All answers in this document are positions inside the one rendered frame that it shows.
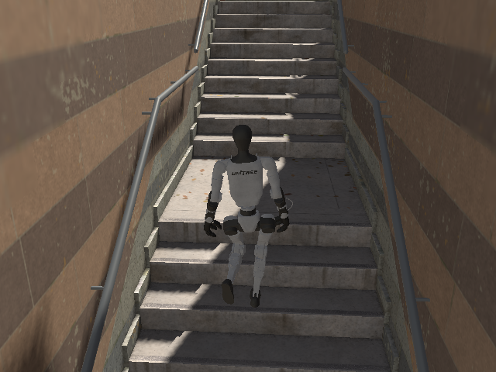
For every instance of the robot head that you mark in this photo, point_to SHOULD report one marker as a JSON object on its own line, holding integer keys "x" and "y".
{"x": 242, "y": 136}

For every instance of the robot right upper arm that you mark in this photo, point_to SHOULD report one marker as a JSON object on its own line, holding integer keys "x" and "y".
{"x": 269, "y": 164}

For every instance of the robot left forearm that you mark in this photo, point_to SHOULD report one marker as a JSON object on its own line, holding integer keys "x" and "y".
{"x": 211, "y": 209}

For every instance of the robot right forearm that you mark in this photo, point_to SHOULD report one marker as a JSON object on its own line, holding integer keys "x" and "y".
{"x": 281, "y": 206}

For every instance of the robot left upper arm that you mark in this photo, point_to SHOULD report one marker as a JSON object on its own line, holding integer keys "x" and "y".
{"x": 220, "y": 167}

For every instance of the right robot shin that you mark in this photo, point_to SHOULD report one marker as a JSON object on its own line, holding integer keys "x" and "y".
{"x": 258, "y": 271}

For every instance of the robot left hand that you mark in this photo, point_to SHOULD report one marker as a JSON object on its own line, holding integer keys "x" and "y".
{"x": 211, "y": 225}

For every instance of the robot right hand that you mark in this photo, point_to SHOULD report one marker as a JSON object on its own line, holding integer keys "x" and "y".
{"x": 279, "y": 220}

